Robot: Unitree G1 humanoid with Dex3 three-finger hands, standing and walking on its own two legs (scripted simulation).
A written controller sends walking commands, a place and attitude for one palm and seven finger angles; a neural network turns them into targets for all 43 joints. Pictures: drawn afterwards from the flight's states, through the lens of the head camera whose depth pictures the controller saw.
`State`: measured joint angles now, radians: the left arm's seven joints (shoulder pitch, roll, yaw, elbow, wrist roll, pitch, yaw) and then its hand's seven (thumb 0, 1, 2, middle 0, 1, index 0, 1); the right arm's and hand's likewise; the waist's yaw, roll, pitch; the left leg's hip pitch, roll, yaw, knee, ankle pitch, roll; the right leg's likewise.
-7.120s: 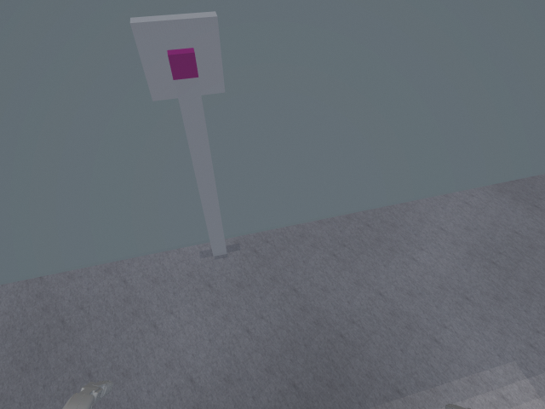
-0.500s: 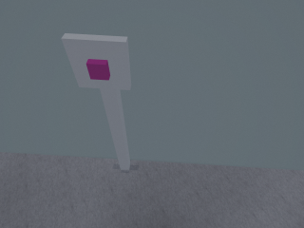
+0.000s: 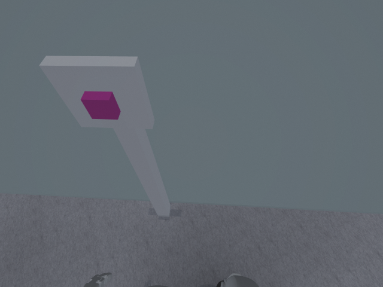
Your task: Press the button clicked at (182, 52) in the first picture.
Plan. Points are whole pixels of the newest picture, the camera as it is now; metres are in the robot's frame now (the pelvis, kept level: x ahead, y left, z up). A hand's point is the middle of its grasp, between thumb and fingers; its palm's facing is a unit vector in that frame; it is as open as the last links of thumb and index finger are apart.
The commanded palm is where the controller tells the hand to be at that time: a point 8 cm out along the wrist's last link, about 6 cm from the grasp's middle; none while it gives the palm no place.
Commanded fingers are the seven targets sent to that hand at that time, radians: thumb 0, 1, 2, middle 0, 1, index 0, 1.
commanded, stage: come to a stop and stand still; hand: left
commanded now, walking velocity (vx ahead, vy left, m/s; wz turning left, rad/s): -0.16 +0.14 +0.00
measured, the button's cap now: (102, 104) +0.44 +0.21 +0.12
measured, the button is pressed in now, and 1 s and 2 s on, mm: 0 0 0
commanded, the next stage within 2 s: look again from close up in 1.16 s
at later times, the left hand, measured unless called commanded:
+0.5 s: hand out of the picture -0.04 +0.21 -0.16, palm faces +0.09 -0.97 -0.21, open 7.3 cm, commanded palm none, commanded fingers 0.00 0.90 0.90 -0.20 -0.30 -0.20 -0.30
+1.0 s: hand out of the picture -0.10 +0.16 -0.16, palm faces +0.04 -0.99 -0.15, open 7.3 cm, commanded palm none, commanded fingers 0.00 0.90 0.90 -0.20 -0.30 -0.20 -0.30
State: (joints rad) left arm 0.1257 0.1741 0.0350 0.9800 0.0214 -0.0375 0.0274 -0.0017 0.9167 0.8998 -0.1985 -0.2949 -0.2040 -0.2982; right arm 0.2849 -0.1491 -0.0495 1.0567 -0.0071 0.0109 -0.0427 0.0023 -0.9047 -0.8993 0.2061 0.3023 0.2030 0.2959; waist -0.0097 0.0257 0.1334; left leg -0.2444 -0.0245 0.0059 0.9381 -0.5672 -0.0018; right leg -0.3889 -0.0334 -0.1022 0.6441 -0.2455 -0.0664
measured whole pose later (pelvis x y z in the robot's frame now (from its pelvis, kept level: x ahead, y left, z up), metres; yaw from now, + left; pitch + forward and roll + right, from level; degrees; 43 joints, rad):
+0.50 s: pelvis -0.06 +0.02 +0.01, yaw +1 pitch -1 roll +1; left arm 0.27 0.20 0.05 1.02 0.02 0.05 0.02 0.00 0.91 0.90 -0.20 -0.29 -0.20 -0.30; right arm 0.28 -0.14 -0.02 1.02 -0.03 0.02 -0.03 0.00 -0.93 -0.90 0.20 0.30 0.20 0.30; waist 0.03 -0.04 0.02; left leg -0.20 -0.01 0.03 0.47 -0.25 0.01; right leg -0.42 -0.02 -0.01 0.78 -0.34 -0.01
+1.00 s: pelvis -0.10 +0.00 +0.02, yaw +0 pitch -2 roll +0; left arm 0.30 0.13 0.00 1.11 0.01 -0.01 0.02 0.01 0.92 0.90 -0.20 -0.30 -0.21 -0.30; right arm 0.32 -0.13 0.00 1.13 -0.02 0.01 -0.03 0.00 -0.91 -0.90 0.20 0.30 0.20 0.30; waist 0.00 -0.01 0.03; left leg -0.23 0.04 0.03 0.44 -0.18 -0.03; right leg -0.21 0.03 -0.03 0.47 -0.22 -0.04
